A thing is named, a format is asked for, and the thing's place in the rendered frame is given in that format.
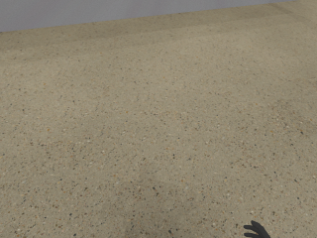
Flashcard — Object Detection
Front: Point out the right robot hand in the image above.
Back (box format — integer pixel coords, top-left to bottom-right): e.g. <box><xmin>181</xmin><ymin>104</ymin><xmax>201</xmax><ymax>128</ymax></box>
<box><xmin>243</xmin><ymin>220</ymin><xmax>270</xmax><ymax>238</ymax></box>

